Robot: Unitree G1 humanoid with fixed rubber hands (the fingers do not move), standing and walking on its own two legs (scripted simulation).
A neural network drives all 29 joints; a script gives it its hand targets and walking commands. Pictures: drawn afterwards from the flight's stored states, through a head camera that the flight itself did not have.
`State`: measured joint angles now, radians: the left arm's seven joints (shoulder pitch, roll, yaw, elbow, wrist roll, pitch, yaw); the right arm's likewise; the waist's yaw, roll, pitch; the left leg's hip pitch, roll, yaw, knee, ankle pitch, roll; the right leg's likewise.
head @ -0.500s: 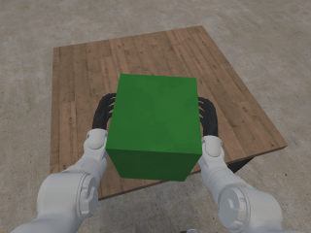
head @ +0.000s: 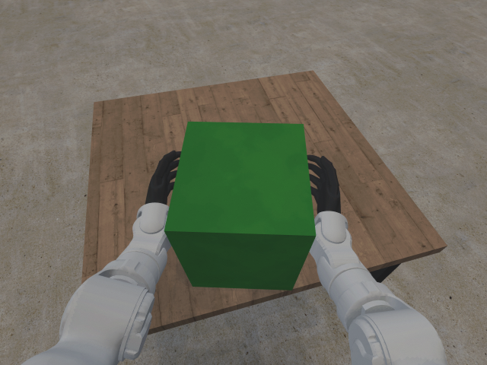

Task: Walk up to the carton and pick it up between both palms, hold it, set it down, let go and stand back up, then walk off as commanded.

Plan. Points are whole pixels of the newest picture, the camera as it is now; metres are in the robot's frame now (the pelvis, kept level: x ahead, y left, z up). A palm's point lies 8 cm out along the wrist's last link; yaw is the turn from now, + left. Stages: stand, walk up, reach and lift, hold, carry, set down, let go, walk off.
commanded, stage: reach and lift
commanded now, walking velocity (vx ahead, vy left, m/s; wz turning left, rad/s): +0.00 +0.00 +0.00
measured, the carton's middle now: (243, 211) +0.42 +0.00 +0.00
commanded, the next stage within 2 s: hold in 1.88 s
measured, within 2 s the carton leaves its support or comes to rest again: neither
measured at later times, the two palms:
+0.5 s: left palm (143, 167) +0.40 +0.14 +0.15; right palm (346, 161) +0.40 -0.14 +0.15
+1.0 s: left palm (136, 154) +0.39 +0.14 +0.18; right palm (351, 147) +0.40 -0.14 +0.18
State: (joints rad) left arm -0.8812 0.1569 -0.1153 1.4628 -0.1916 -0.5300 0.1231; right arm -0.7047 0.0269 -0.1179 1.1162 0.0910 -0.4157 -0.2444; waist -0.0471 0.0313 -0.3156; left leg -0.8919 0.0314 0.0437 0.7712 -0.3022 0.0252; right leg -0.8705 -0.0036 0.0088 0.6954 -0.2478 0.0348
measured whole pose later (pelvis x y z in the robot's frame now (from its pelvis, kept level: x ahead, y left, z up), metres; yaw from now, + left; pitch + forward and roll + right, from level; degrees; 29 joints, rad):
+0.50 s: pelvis +0.01 -0.01 +0.03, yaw +1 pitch +11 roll -1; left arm -0.75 0.13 0.01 1.06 -0.08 -0.02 0.14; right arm -0.69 -0.04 -0.03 0.88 0.22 0.07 -0.26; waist -0.01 0.03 -0.29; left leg -0.49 0.03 0.04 0.51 -0.21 0.01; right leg -0.48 0.00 0.01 0.44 -0.16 0.03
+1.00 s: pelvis +0.01 -0.02 +0.04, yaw +1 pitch +8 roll +0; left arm -0.68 0.09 0.14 0.75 0.02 0.23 0.12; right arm -0.70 -0.05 -0.01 0.77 0.21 0.19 -0.26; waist 0.01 0.03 -0.24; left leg -0.36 0.03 0.04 0.39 -0.16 0.00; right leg -0.36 0.00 0.01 0.35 -0.13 0.02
